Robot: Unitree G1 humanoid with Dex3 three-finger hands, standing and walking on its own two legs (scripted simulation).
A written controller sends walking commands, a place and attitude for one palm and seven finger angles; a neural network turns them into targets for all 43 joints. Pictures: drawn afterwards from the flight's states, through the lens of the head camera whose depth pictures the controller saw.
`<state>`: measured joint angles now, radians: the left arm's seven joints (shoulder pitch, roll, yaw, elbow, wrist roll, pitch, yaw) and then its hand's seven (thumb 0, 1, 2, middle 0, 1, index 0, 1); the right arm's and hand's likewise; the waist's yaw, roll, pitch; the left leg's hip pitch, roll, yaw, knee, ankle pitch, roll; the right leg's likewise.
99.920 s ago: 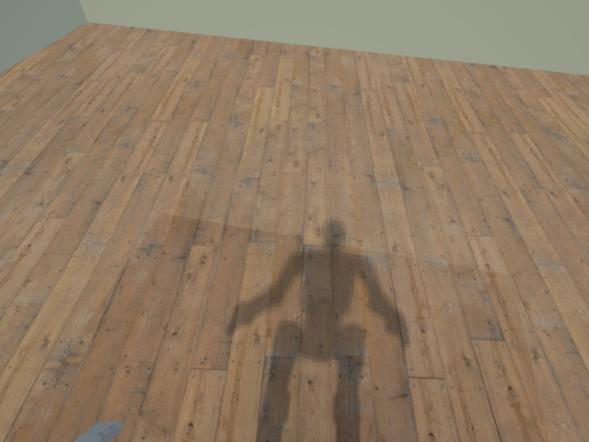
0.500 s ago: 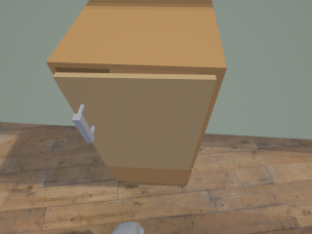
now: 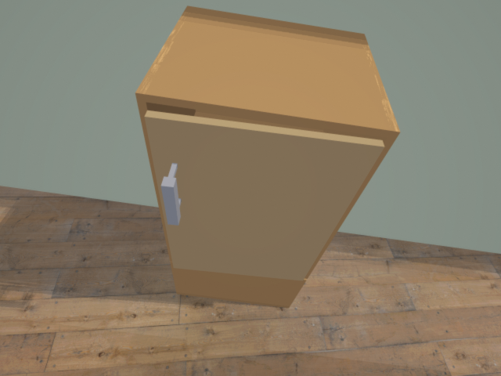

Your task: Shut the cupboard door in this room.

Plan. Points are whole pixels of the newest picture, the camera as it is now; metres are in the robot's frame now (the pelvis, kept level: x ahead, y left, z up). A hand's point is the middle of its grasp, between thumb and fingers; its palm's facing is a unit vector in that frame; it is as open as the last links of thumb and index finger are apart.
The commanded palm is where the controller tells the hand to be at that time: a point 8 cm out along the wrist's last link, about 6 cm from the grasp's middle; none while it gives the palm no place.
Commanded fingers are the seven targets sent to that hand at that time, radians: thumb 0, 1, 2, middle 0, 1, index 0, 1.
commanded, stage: come to a stop and stand still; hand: left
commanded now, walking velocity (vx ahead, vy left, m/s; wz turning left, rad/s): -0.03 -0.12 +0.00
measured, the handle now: (174, 194) +0.45 +0.19 -0.03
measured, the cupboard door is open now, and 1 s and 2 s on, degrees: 2 2 2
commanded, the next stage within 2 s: look again from close up in 0.88 s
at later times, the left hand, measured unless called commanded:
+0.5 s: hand out of the picture +0.04 +0.11 -0.18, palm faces +0.02 -0.98 -0.21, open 7.2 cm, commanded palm none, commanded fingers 0.00 0.90 0.90 -0.20 -0.30 -0.20 -0.30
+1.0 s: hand out of the picture -0.04 +0.07 -0.19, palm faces +0.05 -0.99 -0.12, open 7.4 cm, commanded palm none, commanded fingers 0.00 0.90 0.90 -0.20 -0.30 -0.20 -0.30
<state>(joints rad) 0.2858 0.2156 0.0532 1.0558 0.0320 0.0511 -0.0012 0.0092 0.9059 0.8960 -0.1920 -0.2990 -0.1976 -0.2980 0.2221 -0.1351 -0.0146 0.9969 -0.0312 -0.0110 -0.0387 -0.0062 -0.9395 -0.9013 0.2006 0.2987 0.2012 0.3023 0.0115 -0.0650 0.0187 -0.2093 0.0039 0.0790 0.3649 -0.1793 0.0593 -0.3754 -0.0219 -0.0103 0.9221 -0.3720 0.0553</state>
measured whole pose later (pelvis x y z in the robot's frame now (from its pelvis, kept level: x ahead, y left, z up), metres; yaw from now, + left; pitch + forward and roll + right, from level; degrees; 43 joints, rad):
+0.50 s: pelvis -0.02 -0.07 -0.01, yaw +0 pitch -1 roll +0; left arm 0.20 0.17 0.03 1.08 0.01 0.00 0.03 0.00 0.94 0.90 -0.20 -0.30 -0.20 -0.30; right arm 0.35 -0.11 -0.01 1.17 -0.02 0.02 -0.02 0.00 -0.91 -0.90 0.20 0.30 0.20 0.30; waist -0.04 0.01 0.01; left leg -0.23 0.08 0.04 0.45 -0.19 -0.05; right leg -0.12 0.01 -0.06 0.44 -0.29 -0.02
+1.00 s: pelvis +0.00 -0.07 -0.01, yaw +0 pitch -1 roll +0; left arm 0.33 0.11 -0.01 1.14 0.02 0.00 0.03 0.01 0.90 0.90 -0.20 -0.30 -0.20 -0.30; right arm 0.22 -0.15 -0.01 1.13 -0.02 0.02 -0.04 0.01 -0.93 -0.90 0.20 0.30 0.20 0.30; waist 0.02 -0.03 0.04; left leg -0.20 0.08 0.05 0.43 -0.22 -0.06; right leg -0.08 0.01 -0.06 0.40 -0.31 -0.02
